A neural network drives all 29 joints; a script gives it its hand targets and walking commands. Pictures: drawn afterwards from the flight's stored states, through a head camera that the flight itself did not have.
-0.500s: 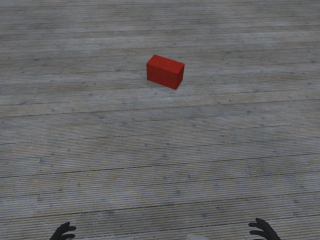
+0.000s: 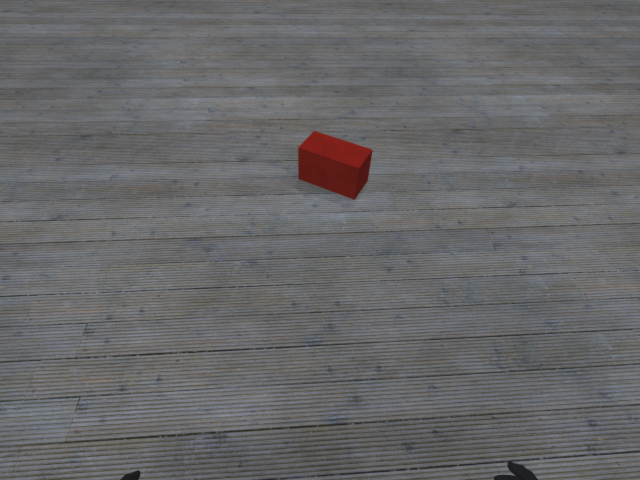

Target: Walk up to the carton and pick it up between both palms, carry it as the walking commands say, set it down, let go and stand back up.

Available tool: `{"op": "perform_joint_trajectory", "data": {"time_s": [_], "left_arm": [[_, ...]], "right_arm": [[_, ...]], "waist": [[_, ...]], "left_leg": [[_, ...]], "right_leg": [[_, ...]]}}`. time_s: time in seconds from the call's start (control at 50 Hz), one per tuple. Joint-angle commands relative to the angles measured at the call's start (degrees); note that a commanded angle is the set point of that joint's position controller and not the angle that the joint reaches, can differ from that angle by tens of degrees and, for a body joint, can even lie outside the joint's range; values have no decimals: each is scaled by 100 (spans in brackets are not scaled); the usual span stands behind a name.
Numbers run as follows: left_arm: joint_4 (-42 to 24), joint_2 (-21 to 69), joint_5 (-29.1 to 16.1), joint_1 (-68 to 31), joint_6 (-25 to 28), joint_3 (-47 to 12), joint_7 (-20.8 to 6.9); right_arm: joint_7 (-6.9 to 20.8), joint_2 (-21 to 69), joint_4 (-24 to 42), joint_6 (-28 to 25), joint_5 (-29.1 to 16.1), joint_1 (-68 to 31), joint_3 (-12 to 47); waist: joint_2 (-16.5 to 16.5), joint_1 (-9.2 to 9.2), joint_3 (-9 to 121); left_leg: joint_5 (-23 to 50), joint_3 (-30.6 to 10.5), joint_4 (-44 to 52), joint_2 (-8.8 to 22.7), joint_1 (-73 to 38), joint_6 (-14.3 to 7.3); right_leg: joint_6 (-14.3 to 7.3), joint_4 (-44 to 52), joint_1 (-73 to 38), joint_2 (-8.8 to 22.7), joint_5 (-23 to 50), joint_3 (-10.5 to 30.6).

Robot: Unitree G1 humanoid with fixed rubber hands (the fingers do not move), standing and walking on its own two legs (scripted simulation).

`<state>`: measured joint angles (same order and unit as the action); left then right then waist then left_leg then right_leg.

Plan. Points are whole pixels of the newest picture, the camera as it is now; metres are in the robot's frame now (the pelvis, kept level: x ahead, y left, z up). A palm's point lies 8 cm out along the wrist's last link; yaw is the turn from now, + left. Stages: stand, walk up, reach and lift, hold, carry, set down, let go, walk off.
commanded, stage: stand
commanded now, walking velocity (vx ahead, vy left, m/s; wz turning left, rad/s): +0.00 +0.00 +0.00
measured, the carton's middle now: (334, 164) +1.50 -0.11 -0.65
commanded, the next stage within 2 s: walk up in 1.16 s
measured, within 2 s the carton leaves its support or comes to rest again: neither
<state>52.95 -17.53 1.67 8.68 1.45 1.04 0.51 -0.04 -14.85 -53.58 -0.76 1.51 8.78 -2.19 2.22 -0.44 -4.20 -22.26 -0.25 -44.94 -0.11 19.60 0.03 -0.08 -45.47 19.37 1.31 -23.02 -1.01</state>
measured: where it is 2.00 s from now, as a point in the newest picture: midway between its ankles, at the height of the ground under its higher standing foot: outside the picture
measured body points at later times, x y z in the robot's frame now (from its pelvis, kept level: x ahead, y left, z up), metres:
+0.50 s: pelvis +0.00 +0.01 +0.02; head +0.01 +0.01 +0.47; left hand +0.07 +0.29 -0.12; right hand +0.10 -0.27 -0.11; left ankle +0.02 +0.12 -0.71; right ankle +0.02 -0.12 -0.71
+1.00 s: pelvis +0.00 +0.00 +0.04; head +0.01 +0.00 +0.49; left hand +0.08 +0.28 -0.11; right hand +0.09 -0.28 -0.10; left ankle +0.02 +0.12 -0.71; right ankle +0.02 -0.12 -0.71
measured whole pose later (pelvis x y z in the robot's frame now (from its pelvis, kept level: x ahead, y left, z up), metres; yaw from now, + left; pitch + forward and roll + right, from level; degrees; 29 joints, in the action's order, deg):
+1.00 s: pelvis +0.00 +0.00 +0.04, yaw +1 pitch -3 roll +0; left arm 64.5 -16.7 0.9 5.4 1.6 0.8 0.1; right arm 0.2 -16.3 -64.0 -1.0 0.9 6.3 -2.5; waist 0.9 0.1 -4.0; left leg -10.7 -1.4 -23.0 -0.5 9.0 0.2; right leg 0.3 -23.8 8.4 1.6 -12.0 -2.4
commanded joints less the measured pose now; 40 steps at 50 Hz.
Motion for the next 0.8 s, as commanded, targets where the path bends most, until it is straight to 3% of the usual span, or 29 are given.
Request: {"op": "perform_joint_trajectory", "data": {"time_s": [0.0, 0.02, 0.08, 0.1, 0.12, 0.14, 0.16, 0.18, 0.24, 0.26, 0.3, 0.32, 0.34, 0.36, 0.38, 0.42, 0.46, 0.5, 0.52, 0.54, 0.58, 0.6, 0.64, 0.7, 0.74, 0.76, 0.78], "left_arm": [[-255, -1156, -32, -338, 144, 262, 68], [-233, -1185, -80, -426, 150, 259, 53], [-103, -1248, -65, -292, 148, 279, 19], [-58, -1070, -45, -342, 180, 247, 8], [-21, -1103, -31, -285, 165, 266, 1], [45, -1169, -27, -191, 188, 270, -3], [121, -1215, -32, -145, 162, 270, -12], [88, -1104, -5, -94, 185, 260, -7], [196, -1188, -40, -236, 206, 247, 21], [257, -1203, -57, -325, 193, 231, 44], [306, -1190, -98, -236, 155, 233, 25], [357, -1159, -82, -294, 175, 185, 43], [353, -1158, -92, -418, 138, 217, 31], [393, -1163, -70, -381, 144, 190, 26], [412, -1137, -83, -382, 132, 183, 22], [440, -1127, -108, -410, 122, 199, 21], [527, -1144, -95, -281, 168, 183, 18], [582, -1149, -79, -410, 169, 160, 17], [671, -1086, -80, -386, 174, 180, 49], [595, -1161, -78, -528, 184, 150, 40], [625, -1104, -104, -566, 146, 170, 24], [666, -1202, -85, -544, 156, 180, 24], [688, -1114, -102, -574, 153, 148, 22], [694, -1081, -85, -565, 134, 160, 58], [713, -1173, -97, -603, 188, 173, 41], [666, -1233, -120, -624, 201, 184, 45], [711, -1049, -79, -586, 175, 155, 50]], "right_arm": [[-19, -1455, 381, -182, 32, -433, -318], [-38, -1378, 378, -200, 10, -506, -320], [-22, -1412, 206, -214, 14, -330, -294], [-25, -1402, 182, -191, 45, -521, -314], [-7, -1458, 191, -216, 24, -388, -297], [0, -1561, 133, -206, -25, -441, -329], [-24, -1498, 58, -204, 24, -493, -342], [-21, -1473, 21, -182, -28, -337, -327], [-25, -1403, -99, -229, -59, -335, -308], [-24, -1410, -130, -223, -31, -460, -295], [-43, -1438, -245, -215, -44, -356, -290], [-27, -1419, -245, -179, -64, -405, -253], [-47, -1356, -268, -178, -21, -500, -226], [-36, -1403, -301, -188, -37, -468, -252], [-46, -1473, -301, -179, -42, -531, -261], [-59, -1342, -321, -162, -61, -542, -205], [-67, -1480, -435, -184, -81, -463, -252], [-70, -1468, -391, -162, -97, -535, -256], [-66, -1465, -469, -185, -81, -495, -264], [-51, -1394, -449, -160, -88, -493, -239], [-42, -1424, -439, -165, -93, -603, -246], [-71, -1385, -492, -153, -120, -485, -228], [-61, -1417, -522, -144, -53, -590, -215], [-61, -1362, -526, -166, -89, -634, -222], [-34, -1473, -553, -149, -64, -580, -226], [-30, -1444, -572, -154, -83, -469, -226], [-36, -1496, -605, -167, -58, -693, -247]], "waist": [[-245, 35, 373], [-162, 20, 299], [-520, -4, 362], [-437, -24, 295], [-693, -13, 515], [-598, -42, 581], [-243, -74, 654], [-520, -23, 789], [-172, 31, 801], [-387, 27, 769], [-189, 16, 882], [-388, 12, 685], [-240, -8, 650], [-285, 59, 618], [-389, -8, 658], [-329, 43, 621], [-184, -55, 592], [28, 18, 697], [-153, 32, 679], [-53, 58, 553], [-257, 81, 468], [-53, 70, 464], [-384, 42, 302], [-43, 1, 368], [-248, 27, 415], [-91, 63, 435], [-119, -38, 431]], "left_leg": [[277, -769, 1400, 561, 24, -457], [405, -758, 1409, 567, -40, -431], [-133, -927, 1782, 601, 4, -506], [-186, -911, 1898, 630, 115, -477], [-241, -890, 1991, 661, 76, -495], [-104, -970, 2023, 659, 38, -429], [306, -819, 1841, 657, -34, -442], [474, -693, 1785, 567, -236, -371], [1380, -670, 1775, 580, -549, -388], [1522, -639, 1658, 552, -579, -382], [1357, -768, 1786, 656, -628, -437], [1373, -737, 1991, 622, -518, -382], [1108, -671, 2040, 600, -535, -402], [1056, -712, 2066, 604, -663, -392], [970, -755, 2113, 670, -530, -386], [1178, -711, 2260, 658, -625, -374], [1466, -705, 2212, 697, -786, -315], [1734, -602, 2147, 622, -967, -270], [1771, -580, 2124, 555, -1008, -243], [1752, -612, 2210, 587, -855, -254], [1495, -604, 2390, 575, -851, -192], [1382, -633, 2430, 598, -866, -216], [1185, -663, 2588, 621, -706, -245], [1384, -703, 2574, 635, -847, -209], [1488, -647, 2616, 630, -919, -205], [1490, -668, 2691, 612, -1007, -169], [1473, -674, 2626, 646, -981, -212]], "right_leg": [[-409, 1476, -29, 457, 244, 718], [-422, 1500, 28, 456, 530, 715], [-409, 1568, -132, 407, 178, 639], [-417, 1494, -171, 381, 123, 594], [-398, 1500, -392, 370, 271, 509], [-367, 1496, -577, 370, 537, 459], [-326, 1514, -576, 424, 787, 475], [-379, 1607, -644, 448, 919, 553], [-361, 1666, -620, 503, 1358, 489], [-376, 1731, -613, 585, 1575, 538], [-288, 1718, -776, 518, 1551, 445], [-300, 1817, -736, 538, 1412, 547], [-278, 1915, -640, 527, 1108, 505], [-286, 2025, -604, 573, 1038, 592], [-274, 2003, -676, 557, 912, 495], [-273, 2117, -817, 569, 1235, 492], [-250, 2105, -874, 597, 1471, 476], [-191, 2180, -884, 593, 1684, 435], [-187, 2259, -882, 627, 1694, 476], [-174, 2305, -881, 618, 1518, 462], [-166, 2469, -883, 639, 1359, 455], [-180, 2475, -865, 614, 1186, 474], [-141, 2549, -937, 608, 1165, 438], [-170, 2612, -962, 648, 1280, 440], [-188, 2670, -995, 672, 1294, 516], [-147, 2719, -994, 640, 1230, 485], [-170, 2711, -1003, 665, 1420, 455]]}}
